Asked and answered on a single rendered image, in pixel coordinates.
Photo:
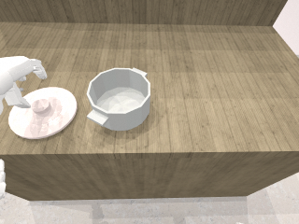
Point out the left robot hand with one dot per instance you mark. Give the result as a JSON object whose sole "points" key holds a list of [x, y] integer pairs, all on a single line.
{"points": [[19, 67]]}

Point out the left robot forearm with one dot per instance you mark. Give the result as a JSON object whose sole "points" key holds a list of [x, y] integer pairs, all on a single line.
{"points": [[6, 83]]}

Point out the table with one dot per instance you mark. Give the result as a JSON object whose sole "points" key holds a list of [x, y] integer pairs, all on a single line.
{"points": [[223, 109]]}

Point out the pot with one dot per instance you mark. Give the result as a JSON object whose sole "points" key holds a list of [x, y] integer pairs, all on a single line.
{"points": [[120, 98]]}

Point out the knob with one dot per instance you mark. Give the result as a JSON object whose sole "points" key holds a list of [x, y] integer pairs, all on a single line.
{"points": [[41, 106]]}

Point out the lid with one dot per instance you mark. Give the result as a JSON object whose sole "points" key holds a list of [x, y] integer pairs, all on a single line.
{"points": [[25, 123]]}

